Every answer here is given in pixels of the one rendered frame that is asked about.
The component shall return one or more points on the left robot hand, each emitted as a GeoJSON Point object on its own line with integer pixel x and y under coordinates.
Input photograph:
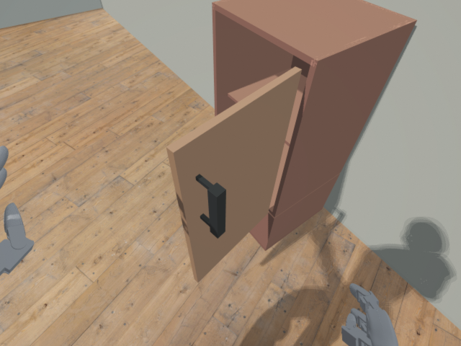
{"type": "Point", "coordinates": [15, 248]}

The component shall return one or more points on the right robot hand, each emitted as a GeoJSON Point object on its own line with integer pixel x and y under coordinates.
{"type": "Point", "coordinates": [376, 328]}

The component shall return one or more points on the cupboard door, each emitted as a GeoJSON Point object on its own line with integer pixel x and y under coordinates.
{"type": "Point", "coordinates": [240, 149]}

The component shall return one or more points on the handle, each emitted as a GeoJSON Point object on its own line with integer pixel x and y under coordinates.
{"type": "Point", "coordinates": [216, 203]}

